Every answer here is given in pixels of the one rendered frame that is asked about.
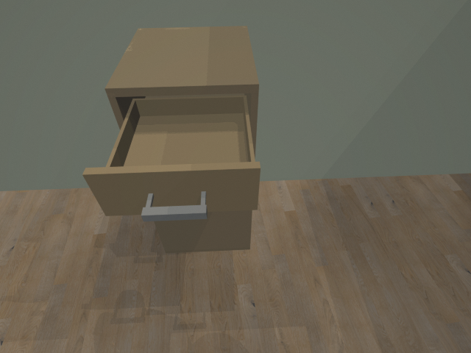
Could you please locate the drawer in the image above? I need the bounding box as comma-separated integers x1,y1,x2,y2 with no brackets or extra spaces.
82,96,261,216

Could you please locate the cabinet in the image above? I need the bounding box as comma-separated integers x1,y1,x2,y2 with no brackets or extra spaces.
105,26,259,253

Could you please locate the handle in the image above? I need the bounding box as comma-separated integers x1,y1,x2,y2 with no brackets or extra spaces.
141,191,208,221

